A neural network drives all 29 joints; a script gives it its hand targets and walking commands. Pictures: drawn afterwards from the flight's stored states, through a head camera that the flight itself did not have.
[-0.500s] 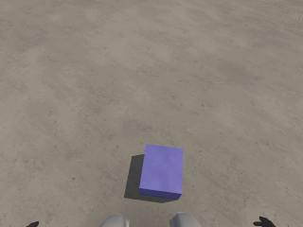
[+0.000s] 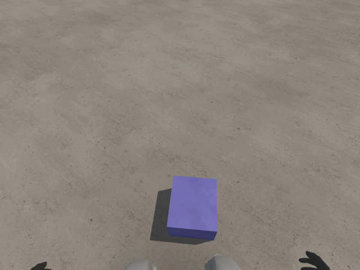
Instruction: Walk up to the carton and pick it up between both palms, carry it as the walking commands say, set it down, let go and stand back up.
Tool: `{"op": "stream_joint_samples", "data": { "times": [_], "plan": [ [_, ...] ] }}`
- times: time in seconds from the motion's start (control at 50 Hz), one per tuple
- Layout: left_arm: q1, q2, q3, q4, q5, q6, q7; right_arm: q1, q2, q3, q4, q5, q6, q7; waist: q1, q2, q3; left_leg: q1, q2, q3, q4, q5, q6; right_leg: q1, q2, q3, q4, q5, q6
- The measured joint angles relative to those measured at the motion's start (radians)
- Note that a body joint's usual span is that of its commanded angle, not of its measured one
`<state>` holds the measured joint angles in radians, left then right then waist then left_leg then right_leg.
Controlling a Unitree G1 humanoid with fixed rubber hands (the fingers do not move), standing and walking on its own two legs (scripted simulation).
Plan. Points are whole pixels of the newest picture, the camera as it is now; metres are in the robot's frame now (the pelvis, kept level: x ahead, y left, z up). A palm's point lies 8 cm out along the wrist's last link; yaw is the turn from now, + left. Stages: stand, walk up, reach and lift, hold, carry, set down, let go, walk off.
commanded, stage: walk up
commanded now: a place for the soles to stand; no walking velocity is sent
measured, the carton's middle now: (192, 206) +0.50 -0.05 -0.65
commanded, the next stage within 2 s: none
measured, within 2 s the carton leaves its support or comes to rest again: neither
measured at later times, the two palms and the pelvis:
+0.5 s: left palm out of the picture +0.09 +0.33 -0.08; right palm out of the picture +0.08 -0.32 -0.10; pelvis +0.00 +0.00 +0.00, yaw -2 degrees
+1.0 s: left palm out of the picture +0.09 +0.35 -0.08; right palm out of the picture +0.07 -0.30 -0.10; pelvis -0.01 +0.02 +0.00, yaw -4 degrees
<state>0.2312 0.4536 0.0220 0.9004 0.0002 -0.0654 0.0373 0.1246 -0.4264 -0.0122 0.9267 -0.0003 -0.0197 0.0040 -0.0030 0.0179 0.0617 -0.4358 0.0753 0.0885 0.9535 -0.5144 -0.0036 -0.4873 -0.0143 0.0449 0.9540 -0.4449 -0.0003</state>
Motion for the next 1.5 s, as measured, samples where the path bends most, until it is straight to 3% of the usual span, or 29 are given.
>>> {"op": "stream_joint_samples", "data": {
  "times": [0.1, 0.22, 0.32, 0.38, 0.48, 0.72, 1.5],
  "plan": [
    [-0.001, 0.000, -0.016, 0.000, 0.000, 0.006, 0.000, 0.005, -0.002, 0.000, 0.017, 0.000, -0.003, 0.000, 0.000, -0.010, -0.002, 0.004, -0.007, 0.019, -0.024, 0.046, 0.000, -0.013, 0.000, 0.024, 0.000, 0.011, 0.000],
    [0.000, 0.000, 0.002, 0.000, 0.000, 0.005, -0.006, 0.018, -0.004, 0.000, 0.052, 0.000, 0.004, 0.000, 0.000, -0.009, -0.001, 0.005, 0.003, 0.010, -0.024, 0.044, 0.002, -0.009, 0.001, 0.006, -0.004, 0.013, 0.000],
    [0.002, 0.000, 0.000, 0.005, 0.000, 0.004, -0.007, -0.011, -0.002, 0.000, 0.047, 0.000, 0.012, 0.000, 0.000, -0.015, 0.009, 0.005, -0.012, 0.000, -0.015, -0.029, 0.002, -0.008, 0.001, 0.011, -0.011, 0.017, 0.000],
    [0.003, 0.000, -0.014, 0.005, 0.000, 0.005, -0.007, -0.013, -0.006, 0.000, 0.048, 0.000, 0.007, 0.000, 0.000, -0.015, 0.013, 0.010, -0.015, 0.007, -0.042, 0.067, 0.002, -0.011, 0.001, 0.021, -0.012, 0.018, 0.000],
    [0.002, -0.001, -0.023, 0.005, 0.000, 0.006, -0.006, -0.006, -0.002, 0.000, 0.073, 0.000, 0.005, 0.000, 0.000, -0.018, -0.004, 0.017, -0.015, 0.018, -0.043, 0.041, 0.001, -0.010, 0.002, 0.029, -0.015, 0.018, 0.000],
    [0.002, -0.001, -0.020, 0.005, 0.000, 0.005, -0.006, -0.014, 0.021, 0.000, 0.078, 0.000, 0.005, 0.000, 0.000, -0.030, -0.018, 0.021, -0.016, 0.041, -0.042, 0.039, 0.019, -0.012, 0.002, 0.050, -0.020, 0.025, 0.000],
    [0.004, -0.003, -0.018, 0.011, 0.000, 0.005, -0.008, -0.027, 0.010, 0.000, 0.071, 0.000, 0.005, 0.000, 0.000, -0.019, -0.004, 0.032, -0.008, 0.051, -0.049, 0.046, 0.026, -0.002, 0.003, 0.047, -0.049, 0.052, 0.002]
  ]
}}
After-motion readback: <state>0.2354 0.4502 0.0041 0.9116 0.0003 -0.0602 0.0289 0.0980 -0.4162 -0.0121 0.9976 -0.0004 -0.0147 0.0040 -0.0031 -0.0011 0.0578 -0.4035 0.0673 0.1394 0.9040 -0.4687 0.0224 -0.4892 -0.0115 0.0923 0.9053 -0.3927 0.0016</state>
